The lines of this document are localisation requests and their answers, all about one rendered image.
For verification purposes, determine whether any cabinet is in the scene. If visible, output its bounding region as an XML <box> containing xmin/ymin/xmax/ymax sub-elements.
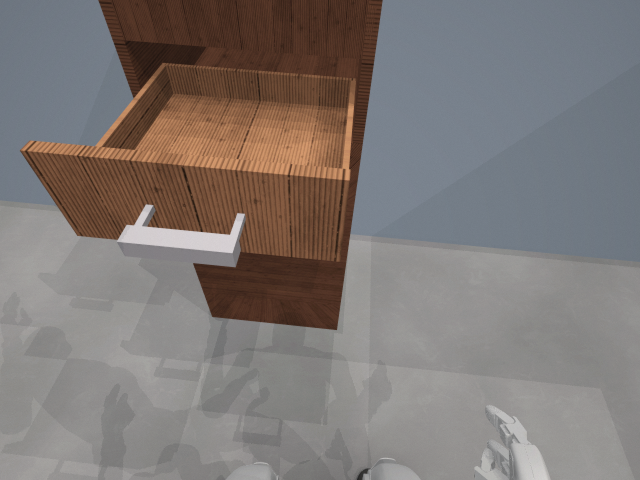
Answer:
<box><xmin>98</xmin><ymin>0</ymin><xmax>383</xmax><ymax>330</ymax></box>

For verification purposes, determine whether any drawer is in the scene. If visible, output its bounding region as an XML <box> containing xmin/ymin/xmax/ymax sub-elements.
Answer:
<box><xmin>20</xmin><ymin>63</ymin><xmax>356</xmax><ymax>262</ymax></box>

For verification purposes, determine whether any robot right hand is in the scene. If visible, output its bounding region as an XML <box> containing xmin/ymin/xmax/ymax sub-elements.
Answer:
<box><xmin>475</xmin><ymin>405</ymin><xmax>551</xmax><ymax>480</ymax></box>

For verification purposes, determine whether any robot right shin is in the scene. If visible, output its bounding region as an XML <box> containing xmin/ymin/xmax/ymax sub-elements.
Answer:
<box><xmin>370</xmin><ymin>458</ymin><xmax>397</xmax><ymax>470</ymax></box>

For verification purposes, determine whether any handle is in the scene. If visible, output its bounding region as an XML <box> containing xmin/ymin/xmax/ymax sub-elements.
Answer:
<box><xmin>117</xmin><ymin>204</ymin><xmax>246</xmax><ymax>267</ymax></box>

